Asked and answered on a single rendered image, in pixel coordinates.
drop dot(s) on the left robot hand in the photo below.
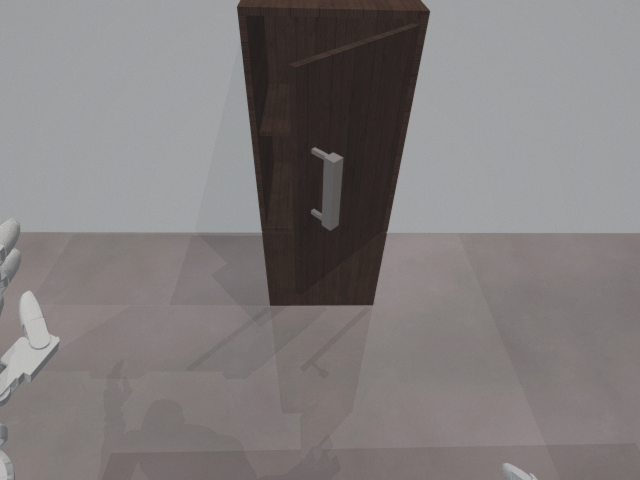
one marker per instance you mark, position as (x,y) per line
(26,358)

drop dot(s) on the cupboard door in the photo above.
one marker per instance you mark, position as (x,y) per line
(350,101)

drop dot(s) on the handle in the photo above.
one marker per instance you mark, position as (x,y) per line
(332,182)

